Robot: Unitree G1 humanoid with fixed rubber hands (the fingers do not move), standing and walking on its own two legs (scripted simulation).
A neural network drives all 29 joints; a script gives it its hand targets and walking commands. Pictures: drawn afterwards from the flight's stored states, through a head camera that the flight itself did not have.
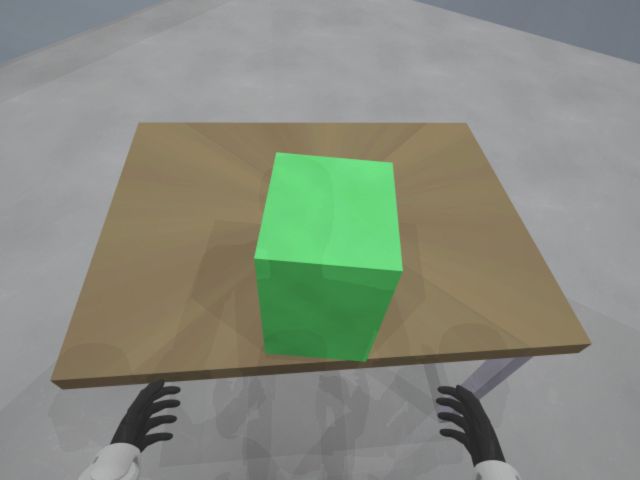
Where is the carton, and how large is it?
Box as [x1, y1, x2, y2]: [254, 152, 402, 361]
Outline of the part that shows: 276,152 254,257 265,352 365,361 402,271 392,163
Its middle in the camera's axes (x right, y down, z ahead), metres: +0.01 +0.04 +0.59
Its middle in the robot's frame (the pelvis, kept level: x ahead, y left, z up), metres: +0.40 +0.02 -0.01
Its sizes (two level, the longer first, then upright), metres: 0.188 0.166 0.262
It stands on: a table, 0.64 m high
